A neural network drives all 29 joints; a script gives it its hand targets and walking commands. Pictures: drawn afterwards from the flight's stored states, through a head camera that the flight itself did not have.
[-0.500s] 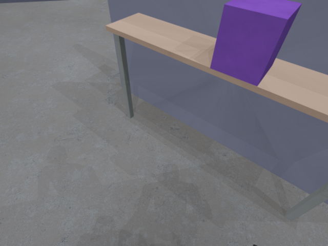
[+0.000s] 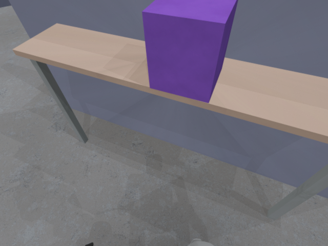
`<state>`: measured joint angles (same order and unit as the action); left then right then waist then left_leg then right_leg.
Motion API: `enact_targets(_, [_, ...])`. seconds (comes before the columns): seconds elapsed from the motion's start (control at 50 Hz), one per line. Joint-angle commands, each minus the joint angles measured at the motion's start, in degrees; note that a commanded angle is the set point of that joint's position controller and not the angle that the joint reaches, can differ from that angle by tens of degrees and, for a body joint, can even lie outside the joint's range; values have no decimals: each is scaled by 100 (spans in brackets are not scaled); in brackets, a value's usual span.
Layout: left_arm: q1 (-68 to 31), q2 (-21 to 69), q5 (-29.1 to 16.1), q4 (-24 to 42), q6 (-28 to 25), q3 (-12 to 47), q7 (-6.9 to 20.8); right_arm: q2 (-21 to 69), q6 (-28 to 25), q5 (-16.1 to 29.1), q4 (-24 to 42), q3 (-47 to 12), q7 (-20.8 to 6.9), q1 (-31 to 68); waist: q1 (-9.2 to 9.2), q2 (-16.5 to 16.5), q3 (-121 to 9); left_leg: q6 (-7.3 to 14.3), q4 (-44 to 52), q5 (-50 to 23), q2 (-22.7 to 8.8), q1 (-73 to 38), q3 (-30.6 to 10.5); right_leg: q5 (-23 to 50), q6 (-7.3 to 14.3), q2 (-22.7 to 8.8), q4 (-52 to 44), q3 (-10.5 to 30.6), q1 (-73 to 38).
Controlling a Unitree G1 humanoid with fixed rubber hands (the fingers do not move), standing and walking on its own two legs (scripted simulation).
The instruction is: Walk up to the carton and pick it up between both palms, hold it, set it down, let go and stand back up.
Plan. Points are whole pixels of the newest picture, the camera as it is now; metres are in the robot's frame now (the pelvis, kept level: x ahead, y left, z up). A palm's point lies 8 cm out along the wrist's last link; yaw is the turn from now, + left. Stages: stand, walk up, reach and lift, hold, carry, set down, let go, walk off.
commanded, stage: walk up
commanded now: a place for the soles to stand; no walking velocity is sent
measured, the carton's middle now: (189, 45) +0.67 -0.06 +0.14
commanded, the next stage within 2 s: none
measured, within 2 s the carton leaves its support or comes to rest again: neither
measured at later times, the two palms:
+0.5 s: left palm (84, 237) +0.18 +0.23 -0.13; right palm (270, 234) +0.19 -0.24 -0.09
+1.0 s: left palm (119, 190) +0.29 +0.15 -0.09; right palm (297, 224) +0.22 -0.33 -0.11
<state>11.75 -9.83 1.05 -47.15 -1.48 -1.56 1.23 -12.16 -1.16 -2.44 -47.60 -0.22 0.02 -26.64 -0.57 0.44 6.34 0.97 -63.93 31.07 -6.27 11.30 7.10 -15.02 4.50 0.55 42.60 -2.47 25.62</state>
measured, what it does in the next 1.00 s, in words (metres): walks ahead: left foot, then right foot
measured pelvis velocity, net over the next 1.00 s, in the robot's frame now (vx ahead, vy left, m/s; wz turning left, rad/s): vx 0.17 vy -0.08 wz -0.02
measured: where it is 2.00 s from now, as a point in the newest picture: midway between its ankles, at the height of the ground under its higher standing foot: (168, 243)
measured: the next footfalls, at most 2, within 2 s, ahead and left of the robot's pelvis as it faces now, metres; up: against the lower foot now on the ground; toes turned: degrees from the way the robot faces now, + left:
left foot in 0.34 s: +0.24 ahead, +0.11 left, +0.00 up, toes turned +4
right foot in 0.70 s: +0.28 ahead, -0.19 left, +0.00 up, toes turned -5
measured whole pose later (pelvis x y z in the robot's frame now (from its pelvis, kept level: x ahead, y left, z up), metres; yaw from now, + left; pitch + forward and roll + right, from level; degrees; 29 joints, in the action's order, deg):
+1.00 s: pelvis +0.17 -0.08 +0.02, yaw -1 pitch -1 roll +2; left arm 8.3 -10.2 1.1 -46.6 1.3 0.4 -1.6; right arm -14.5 2.1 -1.1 -47.4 1.0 1.2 -16.9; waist -0.2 -0.6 3.4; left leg -1.0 -50.5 30.7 -0.3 19.5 -0.5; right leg -11.5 1.6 -3.6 34.4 -3.6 21.8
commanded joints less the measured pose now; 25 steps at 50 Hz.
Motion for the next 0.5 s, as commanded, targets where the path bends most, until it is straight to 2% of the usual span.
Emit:
enact_targets(0.0, [1057, -1158, -73, 220, -9, -324, -269, -401, -221, 73, 783, 173, -44, 66, -222, 427, -322, 194, -722, -607, -47, 1857, -748, 703, 578, -1443, -2531, 2298, -1382])
enact_targets(0.02, [976, -1000, -26, 207, -59, -279, -220, -339, -229, 12, 714, 191, -48, -116, -61, 382, -266, 161, -473, -698, -27, 1673, -724, 790, 515, -1346, -2560, 1997, -1151])
enact_targets(0.04, [998, -856, 15, 203, -107, -247, -177, -319, -217, -37, 661, 200, -63, -177, -33, 304, -250, 145, -327, -849, 46, 1559, -637, 913, 435, -1193, -2584, 1781, -1059])
enact_targets(0.06, [1067, -808, 34, 176, -157, -237, -142, -275, -198, -54, 613, 209, -62, -227, 6, 297, -204, 102, -194, -919, 110, 1520, -562, 1175, 493, -1166, -2610, 1623, -889])
enact_targets(0.1, [1097, -810, 53, 228, -206, -231, -100, -243, -152, -41, 570, 237, -40, -178, 22, 312, -201, 33, 200, -1180, 164, 1538, -516, 1051, 499, -1049, -2674, 1451, -794])
enact_targets(0.14, [1051, -886, 88, 244, -196, -245, -54, -225, -133, -15, 648, 232, 3, 69, 1, 592, -105, -1, 945, -1320, 170, 1520, -414, 616, 562, -906, -2679, 1275, -676])
enact_targets(0.18, [1027, -945, 119, 262, -132, -239, -1, -240, -132, 18, 696, 231, 60, 339, -68, 762, -68, 7, 1832, -1585, 265, 1315, -279, 120, 494, -737, -2571, 1095, -612])
enact_targets(0.22, [1172, -1011, 163, 219, -54, -213, 45, -240, -145, 15, 697, 240, 141, 544, -180, 650, -54, 40, 2398, -1958, 479, 879, -61, 89, 525, -756, -2345, 1156, -456])
enact_targets(0.24, [1196, -1068, 176, 198, -11, -202, 58, -216, -146, 29, 696, 251, 205, 503, -130, 609, -84, 69, 2660, -2134, 528, 603, -53, 31, 525, -831, -2161, 1207, -335])
enact_targets(0.26, [1169, -1078, 189, 211, 34, -169, 63, -224, -163, 5, 629, 277, 264, 274, -20, 503, -186, 126, 2913, -2371, 606, 45, -9, -131, 452, -767, -1846, 1149, -99])
enact_targets(0.28, [1106, -992, 216, 231, 73, -103, 63, -331, -189, -10, 582, 322, 340, -28, 166, 331, -282, 185, 3183, -2493, 568, -451, -161, -341, 284, -636, -1394, 1066, 56])
enact_targets(0.3, [1173, -845, 225, 235, 87, -21, 54, -524, -221, -65, 526, 387, 390, -379, 299, 100, -427, 298, 3456, -2481, 198, -1048, -612, -520, 31, -465, -846, 951, 421])
enact_targets(0.32, [1381, -653, 186, 270, 92, 74, 51, -899, -253, -117, 515, 502, 430, -784, 456, -795, -696, 663, 4114, -1616, -1144, -1656, -2364, -1084, -334, -35, 566, 603, 1044])
enact_targets(0.34, [1867, -654, 240, 200, 157, 69, 1, -1051, -227, -25, 578, 488, 493, -853, 214, -733, -606, 1091, 4755, -961, -2395, -1186, -4089, -2127, -538, 178, 1926, 373, 1029])
enact_targets(0.36, [1924, -999, 287, 190, 281, -31, -43, -1173, -167, 67, 517, 569, 557, -555, 97, -619, -361, 1541, 4881, -467, -2616, -991, -4379, -2047, -606, -142, 2616, 496, 1363])
enact_targets(0.38, [1500, -1084, 312, 251, 346, -37, -57, -1029, -151, 162, 557, 528, 575, -304, 223, -538, -135, 1626, 5022, -247, -2458, -670, -4102, -1866, -702, -345, 2780, 592, 1530])
enact_targets(0.4, [1073, -1025, 324, 333, 360, -53, -60, -829, -183, 171, 552, 461, 556, -145, 276, -480, 177, 1481, 5058, -562, -2098, -327, -3474, -1601, -751, -365, 2768, 685, 1546])
enact_targets(0.42, [982, -987, 301, 302, 361, -50, -39, -645, -236, 161, 550, 372, 528, 1, 214, -414, 277, 1207, 5004, -1118, -1678, -36, -2666, -1246, -810, -423, 2545, 769, 1310])
enact_targets(0.44, [1043, -870, 271, 249, 358, -37, -1, -565, -299, 133, 513, 342, 496, 96, 123, -591, 219, 1054, 4865, -1932, -1389, 56, -2109, -977, -851, -416, 2359, 725, 1067])
enact_targets(0.46, [1184, -776, 231, 125, 362, -3, 15, -523, -348, 100, 462, 321, 457, 234, 4, -751, 67, 957, 4721, -2825, -1113, 185, -1501, -704, -852, -400, 2190, 642, 711])
enact_targets(0.48, [1214, -671, 221, 78, 350, 21, 19, -518, -383, 96, 432, 324, 405, 281, -25, -881, -208, 924, 4535, -3711, -915, 158, -1084, -568, -831, -328, 2085, 503, 414])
